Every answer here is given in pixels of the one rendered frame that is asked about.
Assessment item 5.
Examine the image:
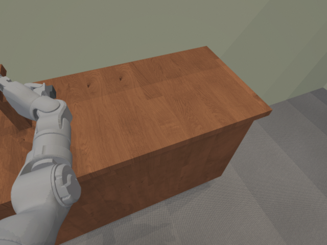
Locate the tap lever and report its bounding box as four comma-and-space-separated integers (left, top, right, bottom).
47, 85, 56, 99

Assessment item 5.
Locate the robot left forearm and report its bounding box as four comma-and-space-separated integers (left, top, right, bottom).
11, 96, 73, 213

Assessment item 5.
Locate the counter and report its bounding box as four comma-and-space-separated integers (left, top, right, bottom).
0, 46, 272, 245

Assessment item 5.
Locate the robot left hand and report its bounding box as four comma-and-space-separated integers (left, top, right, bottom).
0, 74, 50, 120

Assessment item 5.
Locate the left robot upper arm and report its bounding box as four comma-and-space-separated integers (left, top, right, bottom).
0, 163, 81, 245

